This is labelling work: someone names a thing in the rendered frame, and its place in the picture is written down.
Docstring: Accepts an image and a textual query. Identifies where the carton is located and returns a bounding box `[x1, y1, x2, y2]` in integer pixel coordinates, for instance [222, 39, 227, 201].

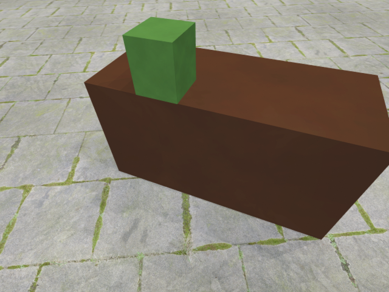
[122, 17, 196, 104]

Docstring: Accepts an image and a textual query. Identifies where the pedestal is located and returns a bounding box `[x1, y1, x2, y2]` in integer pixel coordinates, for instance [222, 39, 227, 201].
[84, 47, 389, 239]

